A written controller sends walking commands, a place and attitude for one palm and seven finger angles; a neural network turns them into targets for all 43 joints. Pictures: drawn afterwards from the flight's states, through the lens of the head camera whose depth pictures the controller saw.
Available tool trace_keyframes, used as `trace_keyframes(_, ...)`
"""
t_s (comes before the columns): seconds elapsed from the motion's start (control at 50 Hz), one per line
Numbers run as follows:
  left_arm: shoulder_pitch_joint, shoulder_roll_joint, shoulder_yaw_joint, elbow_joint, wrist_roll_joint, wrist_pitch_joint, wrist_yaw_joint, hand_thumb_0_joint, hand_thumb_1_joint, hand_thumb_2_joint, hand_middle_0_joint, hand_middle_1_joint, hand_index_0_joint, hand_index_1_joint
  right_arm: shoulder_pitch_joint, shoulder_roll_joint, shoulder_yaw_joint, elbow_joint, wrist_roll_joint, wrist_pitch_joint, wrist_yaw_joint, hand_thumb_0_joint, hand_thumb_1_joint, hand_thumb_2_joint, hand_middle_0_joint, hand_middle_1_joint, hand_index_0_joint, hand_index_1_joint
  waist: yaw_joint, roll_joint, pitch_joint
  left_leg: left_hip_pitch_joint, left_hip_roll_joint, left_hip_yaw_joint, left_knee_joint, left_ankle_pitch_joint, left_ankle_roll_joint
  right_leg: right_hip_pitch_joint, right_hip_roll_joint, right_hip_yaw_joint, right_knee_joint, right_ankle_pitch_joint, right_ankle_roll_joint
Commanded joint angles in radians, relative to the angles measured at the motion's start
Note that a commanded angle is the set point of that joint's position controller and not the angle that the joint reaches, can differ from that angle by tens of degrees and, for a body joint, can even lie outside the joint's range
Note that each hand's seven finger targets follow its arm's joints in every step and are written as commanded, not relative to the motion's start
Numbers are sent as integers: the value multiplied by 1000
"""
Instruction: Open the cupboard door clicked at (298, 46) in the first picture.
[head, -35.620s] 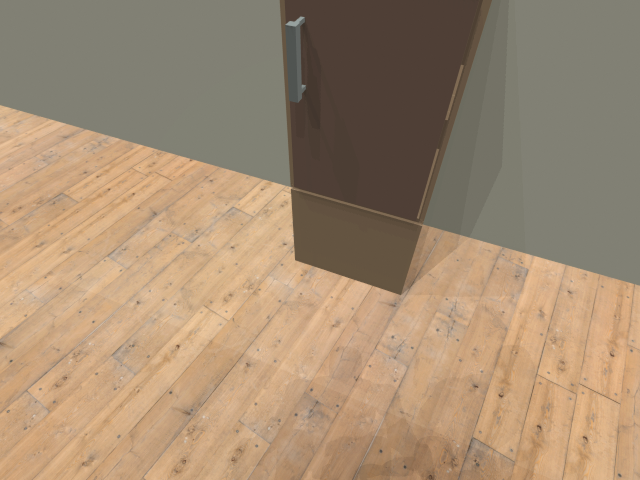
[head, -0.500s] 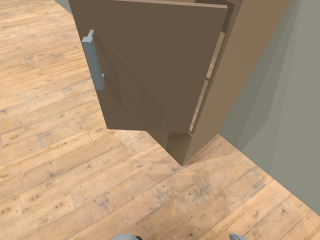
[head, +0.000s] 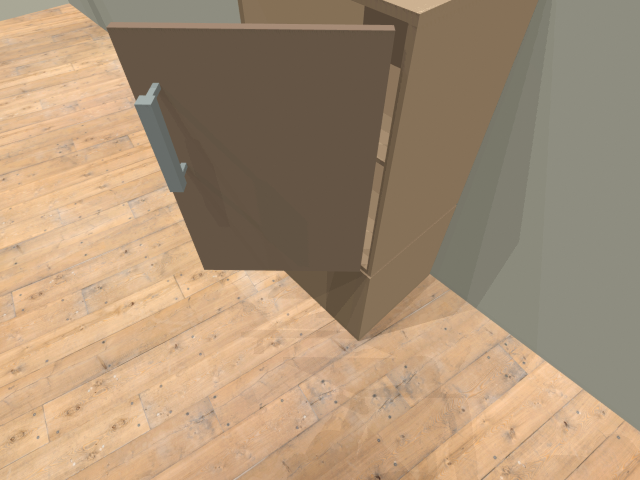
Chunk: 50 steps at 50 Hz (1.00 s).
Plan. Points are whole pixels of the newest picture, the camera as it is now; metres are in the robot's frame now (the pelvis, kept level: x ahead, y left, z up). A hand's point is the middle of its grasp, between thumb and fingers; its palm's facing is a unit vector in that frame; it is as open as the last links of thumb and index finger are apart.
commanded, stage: come to a stop and stand still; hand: left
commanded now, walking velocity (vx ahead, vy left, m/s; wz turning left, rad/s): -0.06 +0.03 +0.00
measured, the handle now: (167, 140) +0.59 +0.31 +0.07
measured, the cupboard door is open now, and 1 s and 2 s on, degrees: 46 46 46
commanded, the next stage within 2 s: look again from close up in 0.60 s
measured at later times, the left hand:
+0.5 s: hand out of the picture +0.01 +0.21 -0.19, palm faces +0.02 -0.99 -0.16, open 7.4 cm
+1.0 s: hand out of the picture -0.02 +0.21 -0.18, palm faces +0.00 -0.97 -0.25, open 7.4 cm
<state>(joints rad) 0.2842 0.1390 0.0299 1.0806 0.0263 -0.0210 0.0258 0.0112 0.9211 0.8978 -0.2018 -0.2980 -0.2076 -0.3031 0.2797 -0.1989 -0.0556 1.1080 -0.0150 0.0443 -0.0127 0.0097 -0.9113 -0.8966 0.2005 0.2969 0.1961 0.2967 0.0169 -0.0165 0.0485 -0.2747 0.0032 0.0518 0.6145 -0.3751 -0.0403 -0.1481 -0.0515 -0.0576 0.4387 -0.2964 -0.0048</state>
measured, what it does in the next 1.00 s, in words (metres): steps on the spot: left foot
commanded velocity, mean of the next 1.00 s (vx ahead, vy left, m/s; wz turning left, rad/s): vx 0.00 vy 0.00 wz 0.00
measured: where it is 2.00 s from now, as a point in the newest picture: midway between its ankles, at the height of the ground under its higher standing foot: outside the picture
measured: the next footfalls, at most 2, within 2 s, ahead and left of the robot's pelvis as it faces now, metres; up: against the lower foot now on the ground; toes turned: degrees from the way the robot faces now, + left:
left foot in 0.06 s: +0.07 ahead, +0.16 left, +0.00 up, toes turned +6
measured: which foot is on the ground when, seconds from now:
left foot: up 0.00-0.04, down 0.06-1.00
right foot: down 0.00-1.00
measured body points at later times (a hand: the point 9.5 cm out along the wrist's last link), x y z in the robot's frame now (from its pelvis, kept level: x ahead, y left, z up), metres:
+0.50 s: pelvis +0.00 +0.04 +0.00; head +0.02 +0.06 +0.45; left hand +0.01 +0.26 -0.17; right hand +0.03 -0.19 -0.15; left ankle -0.01 +0.12 -0.74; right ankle -0.04 -0.11 -0.74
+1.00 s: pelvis -0.02 +0.03 -0.01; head -0.02 +0.01 +0.44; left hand -0.02 +0.26 -0.16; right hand -0.02 -0.19 -0.18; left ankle -0.01 +0.12 -0.74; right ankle -0.04 -0.11 -0.74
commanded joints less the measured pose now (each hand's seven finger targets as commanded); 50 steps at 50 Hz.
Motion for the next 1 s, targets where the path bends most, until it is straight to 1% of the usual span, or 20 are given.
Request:
trace_keyframes(0.0,38,180,36,-17,-19,-1,16,0,900,900,-200,-300,-200,-300,25,-41,10,-45,8,-48,-12,0,-900,-900,200,300,200,300,-3,-123,-78,95,13,7,-255,271,13,85,-182,113,54,660,-77)
trace_keyframes(0.04,52,119,20,-19,-22,6,16,0,900,900,-200,-300,-200,-300,39,-97,1,-36,3,-55,-24,0,-900,-900,200,300,200,300,0,25,-126,251,142,-78,-156,645,68,-49,-97,48,59,373,-19)
trace_keyframes(0.06,47,100,15,-16,-14,12,21,0,900,900,-200,-300,-200,-300,47,-101,-1,-31,4,-51,-27,0,-900,-900,200,300,200,300,-5,22,-121,244,172,-84,-146,637,87,-61,-71,37,33,217,-8)
trace_keyframes(0.1,13,93,8,-7,-15,27,19,0,900,900,-200,-300,-200,-300,19,-87,9,-24,3,-47,-30,0,-900,-900,200,300,200,300,-6,113,-42,162,152,-108,-209,557,102,-50,-56,20,9,116,5)
trace_keyframes(0.12,11,92,6,-4,-15,32,15,0,900,900,-200,-300,-200,-300,9,-87,10,-26,3,-46,-31,0,-900,-900,200,300,200,300,-6,129,-7,126,151,-113,-241,489,99,-48,-48,17,2,73,9)
trace_keyframes(0.14,17,89,3,2,-14,33,13,0,900,900,-200,-300,-200,-300,0,-83,13,-26,2,-44,-32,0,-900,-900,200,300,200,300,-3,118,24,96,143,-115,-255,429,95,-43,-46,28,-14,72,5)
trace_keyframes(0.2,35,96,-4,25,-12,26,10,0,900,900,-200,-300,-200,-300,-7,-68,17,-29,4,-48,-30,0,-900,-900,200,300,200,300,-7,60,25,102,115,-92,-260,330,73,-36,-65,53,-58,125,-2)
trace_keyframes(0.26,27,96,-6,26,-11,22,8,0,900,900,-200,-300,-200,-300,3,-68,18,-24,5,-53,-29,0,-900,-900,200,300,200,300,-11,11,12,118,111,-90,-274,316,69,-29,-65,53,-71,133,1)
trace_keyframes(0.38,40,98,-10,31,-13,17,9,0,900,900,-200,-300,-200,-300,9,-72,23,-18,5,-66,-30,0,-900,-900,200,300,200,300,-12,28,-26,160,111,-87,-273,442,67,-11,-70,47,-63,174,7)
trace_keyframes(0.46,48,95,-10,36,-14,18,11,0,900,900,-200,-300,-200,-300,20,-67,28,-7,6,-68,-33,0,-900,-900,200,300,200,300,-9,45,-10,165,110,-79,-272,495,65,-6,-67,42,-63,185,8)
trace_keyframes(0.66,65,87,-14,44,-17,18,13,0,900,900,-200,-300,-200,-300,52,-48,31,18,7,-68,-31,0,-900,-900,200,300,200,300,-8,0,24,132,103,-77,-297,376,68,5,-72,44,-86,160,7)
trace_keyframes(0.68,67,110,-33,42,5,-8,54,0,900,900,-200,-300,-200,-300,29,-103,39,-51,18,-83,-16,0,-900,-900,200,300,200,300,-21,112,32,100,130,-91,-133,822,34,-66,-74,74,-16,308,9)
trace_keyframes(0.7,76,134,-22,2,-9,-10,48,0,900,900,-200,-300,-200,-300,76,-77,36,-60,0,-86,-13,0,-900,-900,200,300,200,300,-19,143,-51,118,114,-101,-143,672,38,-13,-64,45,36,143,-22)
trace_keyframes(0.72,71,116,-23,1,-11,0,40,0,900,900,-200,-300,-200,-300,73,-77,36,-62,-1,-87,-17,0,-900,-900,200,300,200,300,-15,166,-43,109,125,-107,-184,597,55,-43,-44,33,50,56,-27)
trace_keyframes(0.76,82,105,-28,-1,-11,-3,30,0,900,900,-200,-300,-200,-300,82,-68,44,-77,-1,-88,-18,0,-900,-900,200,300,200,300,-8,187,-92,113,134,-125,-194,544,88,-26,-24,18,64,39,-24)
trace_keyframes(0.78,84,99,-28,0,-13,-5,28,0,900,900,-200,-300,-200,-300,79,-65,42,-82,0,-87,-19,0,-900,-900,200,300,200,300,-12,153,-107,134,134,-117,-180,565,97,-23,-26,20,60,69,-25)
trace_keyframes(0.84,67,90,-34,-3,-15,-4,24,0,900,900,-200,-300,-200,-300,75,-57,43,-87,5,-80,-17,0,-900,-900,200,300,200,300,-19,7,-24,82,110,-94,-186,364,97,-58,-48,48,12,99,-26)
trace_keyframes(0.88,51,95,-33,-8,-13,-1,20,0,900,900,-200,-300,-200,-300,76,-55,45,-85,4,-75,-13,0,-900,-900,200,300,200,300,-22,-20,42,37,101,-94,-220,255,94,-83,-47,55,4,66,-22)
trace_keyframes(0.92,54,96,-32,-9,-13,4,18,0,900,900,-200,-300,-200,-300,67,-58,44,-81,3,-71,-9,0,-900,-900,200,300,200,300,-21,-4,85,10,98,-96,-260,132,91,-114,-42,63,-10,3,-22)
trace_keyframes(0.98,62,107,-31,-12,-11,3,15,0,900,900,-200,-300,-200,-300,64,-56,46,-76,1,-67,-5,0,-900,-900,200,300,200,300,-20,-4,101,-6,87,-90,-284,53,86,-127,-42,79,-26,-34,-26)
